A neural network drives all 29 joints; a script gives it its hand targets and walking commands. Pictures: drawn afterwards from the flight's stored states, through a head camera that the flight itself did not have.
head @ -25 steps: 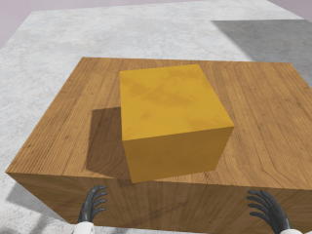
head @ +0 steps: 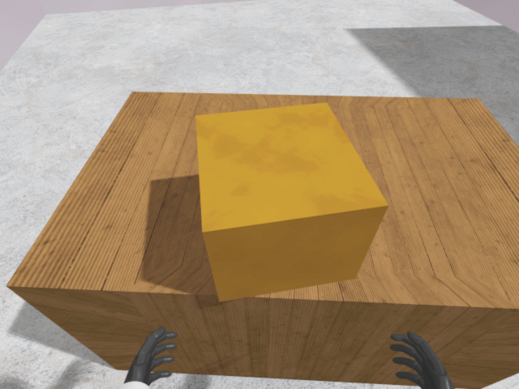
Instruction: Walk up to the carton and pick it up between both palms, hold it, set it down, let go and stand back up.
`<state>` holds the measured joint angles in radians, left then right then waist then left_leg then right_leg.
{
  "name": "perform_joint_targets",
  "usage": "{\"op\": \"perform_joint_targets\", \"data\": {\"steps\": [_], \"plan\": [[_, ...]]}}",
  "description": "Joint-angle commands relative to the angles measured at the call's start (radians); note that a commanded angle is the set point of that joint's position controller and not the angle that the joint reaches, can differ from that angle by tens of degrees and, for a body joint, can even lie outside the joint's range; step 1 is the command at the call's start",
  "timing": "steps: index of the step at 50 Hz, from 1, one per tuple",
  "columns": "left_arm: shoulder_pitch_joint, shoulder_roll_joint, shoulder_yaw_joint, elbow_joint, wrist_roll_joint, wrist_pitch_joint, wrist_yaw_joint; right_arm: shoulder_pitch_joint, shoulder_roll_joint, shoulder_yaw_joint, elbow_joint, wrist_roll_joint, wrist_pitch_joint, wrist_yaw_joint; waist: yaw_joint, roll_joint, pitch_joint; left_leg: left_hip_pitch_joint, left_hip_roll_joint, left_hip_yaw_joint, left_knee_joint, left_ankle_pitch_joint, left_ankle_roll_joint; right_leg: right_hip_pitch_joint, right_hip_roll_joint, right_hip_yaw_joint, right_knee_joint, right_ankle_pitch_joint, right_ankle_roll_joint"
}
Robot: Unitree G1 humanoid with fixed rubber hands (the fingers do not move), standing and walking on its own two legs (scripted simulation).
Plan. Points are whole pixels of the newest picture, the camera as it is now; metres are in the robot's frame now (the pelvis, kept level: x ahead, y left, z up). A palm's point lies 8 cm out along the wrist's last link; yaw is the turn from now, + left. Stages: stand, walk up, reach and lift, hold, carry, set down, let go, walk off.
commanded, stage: let go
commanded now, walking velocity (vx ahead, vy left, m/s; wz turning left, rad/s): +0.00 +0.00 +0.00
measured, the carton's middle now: (275, 197) +0.49 +0.02 -0.01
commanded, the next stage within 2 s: stand in 0.50 s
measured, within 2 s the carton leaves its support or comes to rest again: neither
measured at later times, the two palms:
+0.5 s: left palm (142, 381) +0.16 +0.22 -0.08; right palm out of the picture +0.16 -0.23 -0.08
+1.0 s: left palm out of the picture +0.03 +0.26 -0.12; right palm out of the picture +0.03 -0.25 -0.11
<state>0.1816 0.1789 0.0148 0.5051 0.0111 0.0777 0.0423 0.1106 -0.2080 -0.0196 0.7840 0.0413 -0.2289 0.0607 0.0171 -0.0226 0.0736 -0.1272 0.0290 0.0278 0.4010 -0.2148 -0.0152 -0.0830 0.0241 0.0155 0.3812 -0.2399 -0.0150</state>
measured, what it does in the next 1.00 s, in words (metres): stands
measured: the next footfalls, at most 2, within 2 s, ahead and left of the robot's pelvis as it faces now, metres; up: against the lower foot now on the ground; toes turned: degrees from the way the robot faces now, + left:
none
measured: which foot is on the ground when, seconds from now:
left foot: down 0.00-1.00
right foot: down 0.00-1.00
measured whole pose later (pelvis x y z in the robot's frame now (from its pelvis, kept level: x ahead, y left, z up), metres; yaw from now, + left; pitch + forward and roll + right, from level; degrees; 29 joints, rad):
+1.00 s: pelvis -0.03 +0.01 +0.00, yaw +2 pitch -4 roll -1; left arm 0.29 0.24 0.02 0.83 0.01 -0.02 0.00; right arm 0.37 -0.25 -0.01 0.79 -0.01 -0.04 -0.02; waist -0.01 -0.01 0.02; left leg -0.20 0.02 0.00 0.46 -0.20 0.00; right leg -0.13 0.01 -0.01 0.42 -0.22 0.00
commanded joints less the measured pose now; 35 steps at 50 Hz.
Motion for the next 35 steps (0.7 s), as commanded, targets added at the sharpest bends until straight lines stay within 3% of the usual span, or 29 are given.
{"op": "perform_joint_targets", "data": {"steps": [1, 3, 4, 9, 14, 21, 24, 25, 26, 27, 29, 31, 35], "plan": [[-0.050, 0.094, 0.031, -0.113, 0.011, -0.014, -0.007, -0.058, -0.122, -0.039, -0.100, -0.013, -0.018, -0.019, 0.001, 0.020, -0.107, 0.181, -0.018, 0.008, -0.026, 0.243, -0.014, -0.128, -0.003, -0.027, -0.099, 0.174, -0.002], [-0.052, 0.106, 0.027, -0.087, 0.007, -0.003, -0.017, -0.052, -0.106, -0.036, -0.096, -0.033, -0.014, -0.031, -0.008, 0.009, -0.100, 0.180, -0.022, 0.015, -0.024, 0.241, -0.009, -0.125, -0.007, -0.024, -0.099, 0.187, 0.002], [-0.059, 0.101, 0.030, -0.146, 0.002, -0.019, -0.009, -0.056, -0.118, -0.047, -0.133, -0.023, -0.027, -0.028, 0.006, 0.013, -0.132, 0.185, -0.019, 0.012, -0.023, 0.272, -0.014, -0.112, 0.001, -0.038, -0.087, 0.212, 0.002], [-0.059, 0.115, 0.022, -0.112, -0.003, -0.010, -0.014, -0.048, -0.100, -0.055, -0.103, -0.047, -0.027, -0.034, -0.014, 0.026, -0.111, 0.189, -0.020, 0.023, -0.028, 0.254, -0.011, -0.124, -0.004, -0.038, -0.089, 0.218, 0.000], [-0.053, 0.122, 0.026, -0.091, -0.004, 0.006, -0.027, -0.032, -0.081, -0.036, -0.107, -0.051, -0.023, -0.046, -0.010, 0.017, -0.107, 0.199, -0.026, 0.027, -0.025, 0.263, -0.008, -0.118, -0.008, -0.033, -0.085, 0.251, 0.009], [-0.071, 0.119, 0.021, -0.084, -0.008, 0.014, -0.029, -0.028, -0.081, -0.039, -0.122, -0.057, -0.006, -0.045, -0.010, 0.011, -0.091, 0.191, -0.026, 0.033, -0.027, 0.239, -0.012, -0.126, -0.009, -0.033, -0.088, 0.220, 0.004], [-0.074, 0.125, 0.024, -0.105, -0.006, 0.010, -0.022, -0.033, -0.083, -0.043, -0.137, -0.049, -0.013, -0.043, -0.002, 0.035, -0.102, 0.183, -0.025, 0.033, -0.026, 0.240, -0.018, -0.119, -0.005, -0.038, -0.074, 0.217, 0.002], [-0.072, 0.118, 0.014, -0.090, -0.011, 0.011, -0.025, -0.030, -0.083, -0.044, -0.132, -0.054, -0.012, -0.044, -0.014, 0.017, -0.093, 0.184, -0.024, 0.033, -0.023, 0.233, -0.015, -0.123, -0.006, -0.037, -0.076, 0.219, 0.006], [0.058, 0.166, 0.051, 0.039, 0.011, -0.066, -0.022, 0.095, -0.174, -0.059, -0.089, -0.042, 0.084, -0.078, 0.005, 0.022, -0.184, 0.012, 0.068, -0.076, 0.059, 0.391, 0.030, -0.031, -0.086, 0.065, -0.005, 0.317, 0.004], [0.080, 0.187, 0.051, 0.056, 0.005, -0.084, -0.025, 0.118, -0.170, -0.055, -0.096, -0.037, 0.122, -0.084, -0.009, -0.032, -0.169, 0.011, 0.083, -0.086, 0.042, 0.321, 0.039, -0.013, -0.114, 0.092, -0.019, 0.308, 0.008], [0.048, 0.172, 0.054, 0.073, 0.007, -0.113, -0.032, 0.098, -0.158, -0.051, -0.112, -0.045, 0.143, -0.086, -0.012, -0.017, -0.182, 0.037, 0.087, -0.088, 0.045, 0.354, 0.048, -0.022, -0.117, 0.102, 0.000, 0.384, 0.012], [0.019, 0.161, 0.051, 0.086, 0.006, -0.120, -0.035, 0.115, -0.141, -0.044, -0.111, -0.041, 0.157, -0.087, -0.024, 0.005, -0.109, 0.000, 0.081, -0.093, 0.028, 0.253, 0.039, -0.073, -0.116, 0.107, -0.041, 0.268, 0.009], [0.033, 0.169, 0.052, 0.137, 0.004, -0.124, -0.040, 0.149, -0.152, -0.045, -0.107, -0.047, 0.164, -0.085, -0.026, 0.010, -0.051, -0.034, 0.079, -0.102, 0.012, 0.185, 0.034, -0.097, -0.111, 0.108, -0.069, 0.197, 0.008]]}}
